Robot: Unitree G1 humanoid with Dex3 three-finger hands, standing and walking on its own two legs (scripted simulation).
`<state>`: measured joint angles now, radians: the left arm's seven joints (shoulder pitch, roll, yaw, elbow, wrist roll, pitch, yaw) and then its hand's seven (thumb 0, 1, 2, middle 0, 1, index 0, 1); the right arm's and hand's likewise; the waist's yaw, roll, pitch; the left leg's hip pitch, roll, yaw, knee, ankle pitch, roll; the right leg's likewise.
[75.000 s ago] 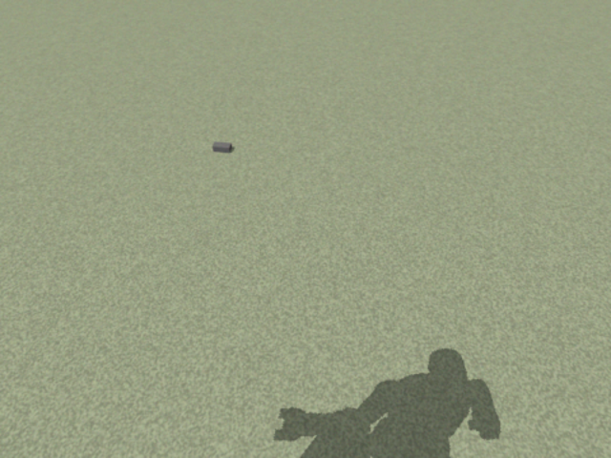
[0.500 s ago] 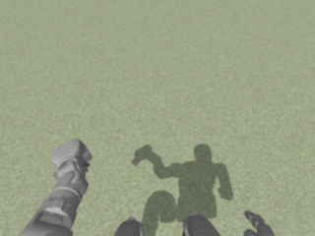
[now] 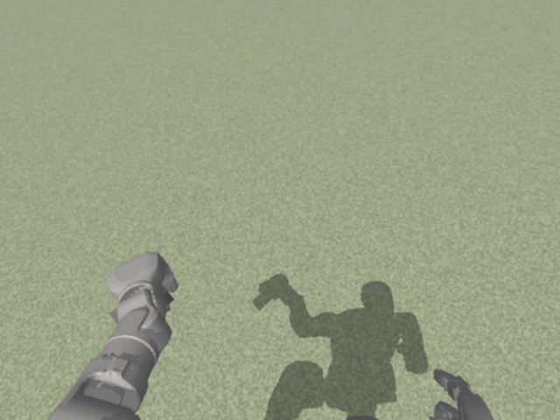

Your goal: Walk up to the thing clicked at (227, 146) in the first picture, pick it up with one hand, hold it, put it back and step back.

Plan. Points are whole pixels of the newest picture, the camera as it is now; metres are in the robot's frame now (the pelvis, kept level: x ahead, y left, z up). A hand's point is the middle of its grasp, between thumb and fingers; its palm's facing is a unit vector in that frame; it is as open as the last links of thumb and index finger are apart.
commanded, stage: hold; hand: left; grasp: from above
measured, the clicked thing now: (143, 306) +0.32 +0.26 -0.09
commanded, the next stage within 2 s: crouch in 1.62 s
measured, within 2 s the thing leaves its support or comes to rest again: neither
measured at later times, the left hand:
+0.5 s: hand (150, 307) +0.29 +0.22 -0.03, palm faces -0.36 -0.24 -0.90, open 5.2 cm
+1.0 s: hand (144, 309) +0.28 +0.22 -0.01, palm faces -0.36 -0.23 -0.90, open 5.2 cm
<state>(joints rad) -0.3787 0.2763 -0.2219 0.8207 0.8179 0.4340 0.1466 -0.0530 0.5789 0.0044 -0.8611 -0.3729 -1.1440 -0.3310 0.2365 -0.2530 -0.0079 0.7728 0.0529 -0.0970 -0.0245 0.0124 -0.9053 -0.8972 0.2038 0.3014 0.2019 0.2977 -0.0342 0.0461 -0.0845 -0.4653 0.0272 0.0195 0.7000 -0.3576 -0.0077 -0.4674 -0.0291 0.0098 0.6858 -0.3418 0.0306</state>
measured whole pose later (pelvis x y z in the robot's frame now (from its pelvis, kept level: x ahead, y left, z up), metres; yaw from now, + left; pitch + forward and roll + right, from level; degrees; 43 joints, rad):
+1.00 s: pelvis -0.01 -0.01 +0.02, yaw +0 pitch +1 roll +0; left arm -0.26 0.29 -0.28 0.54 0.84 0.52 0.00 -0.06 0.57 0.06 -0.86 -0.34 -1.12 -0.33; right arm 0.18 -0.26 0.02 0.71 0.07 -0.07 -0.01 0.01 -0.91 -0.90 0.20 0.30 0.20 0.30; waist 0.02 0.06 -0.04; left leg -0.28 0.02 0.03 0.53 -0.27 -0.01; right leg -0.30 -0.03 0.01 0.54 -0.27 0.03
